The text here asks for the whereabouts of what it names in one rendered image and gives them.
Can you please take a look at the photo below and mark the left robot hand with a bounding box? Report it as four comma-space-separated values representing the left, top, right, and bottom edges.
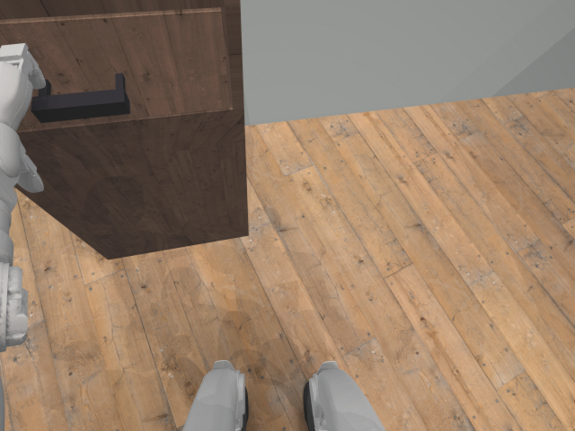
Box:
0, 43, 46, 193

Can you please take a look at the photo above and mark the drawer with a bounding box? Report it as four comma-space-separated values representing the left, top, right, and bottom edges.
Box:
0, 7, 230, 130

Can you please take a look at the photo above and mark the robot left forearm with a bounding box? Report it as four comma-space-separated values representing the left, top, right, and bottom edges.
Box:
0, 122, 20, 267

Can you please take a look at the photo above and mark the cabinet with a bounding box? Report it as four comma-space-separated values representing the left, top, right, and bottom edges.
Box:
0, 0, 249, 259

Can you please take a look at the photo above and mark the right robot thigh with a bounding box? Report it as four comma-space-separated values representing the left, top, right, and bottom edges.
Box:
309, 369, 385, 431

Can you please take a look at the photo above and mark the handle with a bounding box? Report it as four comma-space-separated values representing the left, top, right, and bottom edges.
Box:
31, 73, 130, 123

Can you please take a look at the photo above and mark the left robot upper arm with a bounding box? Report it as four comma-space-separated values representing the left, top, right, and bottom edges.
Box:
0, 262, 28, 431

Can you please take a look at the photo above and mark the robot thigh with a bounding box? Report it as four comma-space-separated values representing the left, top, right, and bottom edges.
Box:
309, 369, 385, 431
182, 368, 245, 431

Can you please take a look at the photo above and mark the left robot thigh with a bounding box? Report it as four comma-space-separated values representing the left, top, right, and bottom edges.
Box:
182, 368, 245, 431

